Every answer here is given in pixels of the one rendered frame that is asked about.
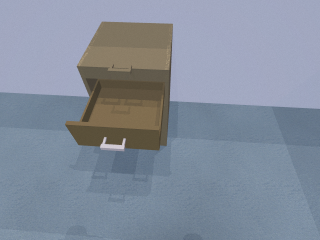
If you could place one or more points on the drawer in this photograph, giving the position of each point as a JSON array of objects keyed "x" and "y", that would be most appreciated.
[{"x": 122, "y": 109}]

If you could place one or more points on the handle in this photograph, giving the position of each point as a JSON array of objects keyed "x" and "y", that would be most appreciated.
[
  {"x": 119, "y": 71},
  {"x": 112, "y": 147}
]

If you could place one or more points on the cabinet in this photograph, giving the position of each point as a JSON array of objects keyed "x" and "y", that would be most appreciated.
[{"x": 145, "y": 48}]

